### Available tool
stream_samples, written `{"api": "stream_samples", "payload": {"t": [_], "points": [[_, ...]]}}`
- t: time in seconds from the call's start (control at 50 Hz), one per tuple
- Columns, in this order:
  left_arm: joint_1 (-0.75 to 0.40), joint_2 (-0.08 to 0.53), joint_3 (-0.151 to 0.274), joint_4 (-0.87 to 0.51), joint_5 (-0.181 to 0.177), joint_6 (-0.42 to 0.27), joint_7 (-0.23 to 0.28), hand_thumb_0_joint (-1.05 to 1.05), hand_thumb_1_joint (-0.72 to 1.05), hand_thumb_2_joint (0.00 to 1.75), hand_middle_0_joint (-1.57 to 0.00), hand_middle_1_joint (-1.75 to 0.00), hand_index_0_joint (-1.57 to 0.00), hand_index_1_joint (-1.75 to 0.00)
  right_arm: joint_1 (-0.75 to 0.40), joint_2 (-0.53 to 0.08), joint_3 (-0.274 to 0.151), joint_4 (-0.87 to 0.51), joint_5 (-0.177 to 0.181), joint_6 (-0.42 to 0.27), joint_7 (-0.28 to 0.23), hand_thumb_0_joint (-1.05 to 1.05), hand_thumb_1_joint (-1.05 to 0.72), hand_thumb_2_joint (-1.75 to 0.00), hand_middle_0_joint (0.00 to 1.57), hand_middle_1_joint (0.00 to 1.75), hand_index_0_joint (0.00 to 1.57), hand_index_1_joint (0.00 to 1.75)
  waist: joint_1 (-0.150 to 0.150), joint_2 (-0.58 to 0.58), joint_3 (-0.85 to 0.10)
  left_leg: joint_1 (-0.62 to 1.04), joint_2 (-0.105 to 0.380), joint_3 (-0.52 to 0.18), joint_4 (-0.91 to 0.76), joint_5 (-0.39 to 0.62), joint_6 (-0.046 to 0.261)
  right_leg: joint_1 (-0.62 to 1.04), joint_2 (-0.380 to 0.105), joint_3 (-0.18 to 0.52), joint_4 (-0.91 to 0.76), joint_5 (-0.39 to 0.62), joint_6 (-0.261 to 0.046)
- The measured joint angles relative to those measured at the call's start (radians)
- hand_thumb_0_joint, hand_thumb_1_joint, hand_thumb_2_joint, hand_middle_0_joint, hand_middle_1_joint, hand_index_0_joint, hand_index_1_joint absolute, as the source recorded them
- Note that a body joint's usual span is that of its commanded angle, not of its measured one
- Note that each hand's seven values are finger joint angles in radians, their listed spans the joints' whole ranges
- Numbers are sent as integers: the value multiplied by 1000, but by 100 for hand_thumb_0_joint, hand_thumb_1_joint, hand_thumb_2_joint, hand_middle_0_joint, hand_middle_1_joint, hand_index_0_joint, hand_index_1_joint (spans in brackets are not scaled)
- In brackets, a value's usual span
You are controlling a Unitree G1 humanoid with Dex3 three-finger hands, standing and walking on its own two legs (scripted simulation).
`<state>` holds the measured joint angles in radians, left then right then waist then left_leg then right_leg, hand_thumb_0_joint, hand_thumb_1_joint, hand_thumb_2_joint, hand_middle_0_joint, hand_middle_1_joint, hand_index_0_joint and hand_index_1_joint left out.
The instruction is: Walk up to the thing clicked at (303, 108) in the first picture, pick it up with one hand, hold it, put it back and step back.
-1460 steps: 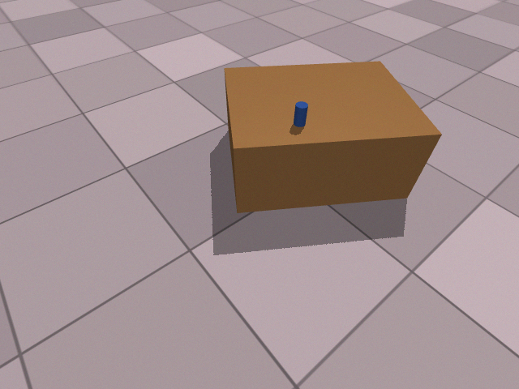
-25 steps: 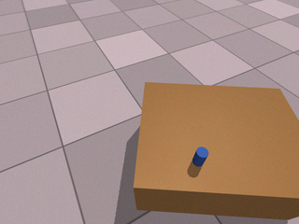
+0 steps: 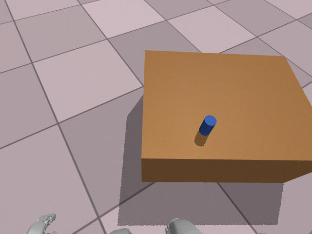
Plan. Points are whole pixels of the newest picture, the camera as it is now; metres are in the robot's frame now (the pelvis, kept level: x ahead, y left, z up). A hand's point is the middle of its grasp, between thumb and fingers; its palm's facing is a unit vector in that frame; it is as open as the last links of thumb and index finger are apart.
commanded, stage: step back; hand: right
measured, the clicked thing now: (207, 125) +0.56 -0.26 -0.29
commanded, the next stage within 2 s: none
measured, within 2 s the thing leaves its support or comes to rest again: neither
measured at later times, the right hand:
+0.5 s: hand out of the picture -0.01 -0.24 -0.14, palm faces -0.08 +0.89 -0.44, open 7.4 cm
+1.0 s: hand out of the picture -0.15 -0.30 -0.15, palm faces +0.07 +0.92 -0.39, open 7.4 cm
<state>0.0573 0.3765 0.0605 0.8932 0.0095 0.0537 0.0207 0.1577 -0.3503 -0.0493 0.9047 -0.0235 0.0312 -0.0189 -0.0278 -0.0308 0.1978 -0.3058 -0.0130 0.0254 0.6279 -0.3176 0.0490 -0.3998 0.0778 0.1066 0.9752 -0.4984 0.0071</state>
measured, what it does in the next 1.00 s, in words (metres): walks backwards: right foot, then left foot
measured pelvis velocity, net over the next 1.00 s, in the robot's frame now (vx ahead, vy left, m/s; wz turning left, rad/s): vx -0.27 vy -0.02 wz -0.07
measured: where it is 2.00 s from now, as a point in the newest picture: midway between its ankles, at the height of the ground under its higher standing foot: outside the picture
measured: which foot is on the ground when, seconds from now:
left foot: down 0.00-0.12, up 0.14-0.42, down 0.44-0.96, up 0.98-1.00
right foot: up 0.00-0.06, down 0.08-0.46, up 0.48-0.90, down 0.92-1.00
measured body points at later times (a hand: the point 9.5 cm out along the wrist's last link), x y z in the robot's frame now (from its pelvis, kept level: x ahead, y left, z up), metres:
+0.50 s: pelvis -0.12 +0.02 -0.01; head -0.05 +0.05 +0.43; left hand +0.02 +0.34 -0.13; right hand -0.01 -0.29 -0.11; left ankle -0.11 +0.13 -0.73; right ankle -0.03 -0.12 -0.72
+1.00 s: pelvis -0.27 -0.02 -0.01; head -0.24 -0.03 +0.44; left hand -0.20 +0.30 -0.12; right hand -0.16 -0.34 -0.12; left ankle -0.14 +0.13 -0.70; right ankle -0.29 -0.13 -0.73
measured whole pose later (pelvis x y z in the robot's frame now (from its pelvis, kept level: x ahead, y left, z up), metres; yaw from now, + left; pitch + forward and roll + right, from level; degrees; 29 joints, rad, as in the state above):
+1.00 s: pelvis -0.27 -0.02 -0.01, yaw -4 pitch -3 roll +0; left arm 0.24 0.36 0.08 0.86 0.04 0.07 -0.03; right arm 0.11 -0.41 -0.07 0.83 -0.01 0.06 -0.03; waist 0.02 0.04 0.14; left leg -0.52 0.01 -0.07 0.82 -0.40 -0.01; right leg -0.25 0.02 0.02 0.71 -0.40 -0.02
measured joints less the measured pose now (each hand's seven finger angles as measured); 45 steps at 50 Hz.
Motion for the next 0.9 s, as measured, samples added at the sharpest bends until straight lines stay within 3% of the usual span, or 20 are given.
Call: {"api": "stream_samples", "payload": {"t": [0.08, 0.12, 0.14, 0.2, 0.28, 0.34, 0.4, 0.44, 0.46, 0.48, 0.5, 0.54, 0.6, 0.66, 0.8, 0.9], "points": [[31, -8, 7, -4, 3, -13, -5, 0, 90, 89, -21, -30, -20, -29, -27, -8, 6, -24, 11, 4, 3, 1, -90, -90, 21, 30, 20, 30, 10, 12, 1, -35, 5, 34, 70, -22, -8, 113, -47, -42, -291, 114, -13], [27, -40, 6, 11, 11, -20, -5, 1, 90, 89, -21, -30, -20, -29, -48, -27, 1, -16, 21, 12, 3, 1, -90, -90, 21, 30, 20, 30, -7, 84, 23, -41, 42, -3, 110, -30, -16, 150, -12, -81, -337, 154, -21], [35, -47, 1, 8, 12, -22, -9, 1, 90, 89, -21, -30, -20, -29, -49, -28, 1, -11, 27, 18, 3, 1, -90, -90, 21, 30, 20, 30, -10, 99, 14, -53, 36, -30, 128, -20, -15, 149, -7, -91, -342, 160, -25], [59, -39, -2, -20, 14, -24, -16, 1, 90, 89, -21, -30, -20, -30, -53, -11, 6, -4, 32, 29, 3, 1, -90, -90, 21, 30, 20, 30, 27, 51, -12, -101, -50, -77, 344, -208, -33, 122, -46, -51, -335, 176, -36], [62, -40, 3, -50, 11, -21, -8, 1, 90, 89, -21, -30, -20, -30, -38, -28, 12, -17, 35, 15, 6, 1, -90, -90, 21, 30, 20, 30, 41, 29, -36, -127, -99, -143, 502, -213, -48, 97, -83, -41, -390, 233, -30], [53, -38, 1, -81, 18, -20, -3, 1, 90, 89, -21, -30, -20, -30, -32, -53, 10, -28, 32, 8, 0, 1, -90, -90, 21, 30, 20, 30, 46, 41, -37, -96, -80, -156, 441, -197, -61, 66, -85, -50, -401, 264, -17], [39, -27, -1, -111, 19, -17, -2, 0, 90, 89, -21, -30, -20, -30, -26, -65, 3, -32, 27, 1, -4, 1, -90, -90, 21, 30, 20, 30, 37, 45, -24, -32, -35, -119, 243, -183, -65, 32, -92, -76, -375, 274, -1], [30, -11, -1, -128, 13, -9, -4, 0, 90, 89, -21, -30, -20, -30, -18, -62, -2, -32, 18, -8, -3, 1, -90, -90, 21, 30, 20, 30, 29, 32, -16, 29, -14, -88, 54, -74, -57, 0, -103, -92, -322, 262, 13], [21, 6, 3, -129, 9, -3, -5, 0, 90, 89, -21, -30, -20, -30, -24, -44, -6, -24, 10, -11, -3, 1, -90, -90, 21, 30, 20, 30, 36, -9, 3, 44, -36, -67, 30, -43, -44, -12, -125, -73, -287, 253, 17], [19, 20, 9, -125, 6, 5, -4, 0, 90, 89, -21, -30, -20, -30, -26, -25, -5, -19, 0, -11, 0, 1, -90, -90, 20, 30, 20, 30, 49, -48, 16, 52, -54, -44, 26, -34, -34, -23, -130, -37, -254, 239, -1], [25, 24, 15, -118, 4, 13, -2, 0, 90, 89, -21, -30, -20, -30, -22, -13, 1, -20, -7, -10, 8, 1, -90, -90, 20, 30, 20, 30, 55, -63, 13, 48, -53, -35, 31, -32, -27, -39, -102, -2, -197, 154, -13], [42, 21, 18, -93, 7, 25, 4, 0, 90, 89, -21, -30, -20, -29, -6, -3, 10, -25, -12, -10, 20, 1, -90, -90, 21, 30, 20, 30, 35, -43, -8, 30, -24, -60, 34, -21, -18, -68, -18, 25, -27, 6, -19], [78, 24, 22, -76, 0, 29, -2, 1, 90, 89, -21, -30, -20, -29, 5, 8, 16, -28, -15, -7, 18, 1, -90, -90, 21, 30, 20, 30, 35, -33, -39, 26, 9, -67, -30, 34, -20, -94, 49, 52, 192, -4, -24], [116, 28, 30, -75, 1, 22, -9, 1, 90, 89, -21, -30, -20, -29, -6, 7, 12, -43, -9, -12, 12, 1, -90, -90, 21, 30, 20, 30, 49, -31, -44, 10, 27, -52, -69, 78, -21, -74, 54, 70, 267, 21, -5], [163, 46, 38, -53, 11, 25, -13, 1, 90, 89, -21, -30, -20, -29, -59, 2, 7, -101, 2, -22, 5, 1, -90, -90, 21, 30, 20, 30, 57, -39, -15, -61, 50, -7, -52, 134, -29, 44, -9, 61, 83, 11, 38], [172, 35, 30, -43, 10, 15, -30, 1, 91, 89, -21, -30, -20, -29, -84, -28, 4, -120, -3, -5, 10, 1, -90, -90, 21, 30, 20, 30, 62, -9, -16, -128, 79, 22, 3, 161, -56, 150, -71, -27, -217, 44, 8]]}}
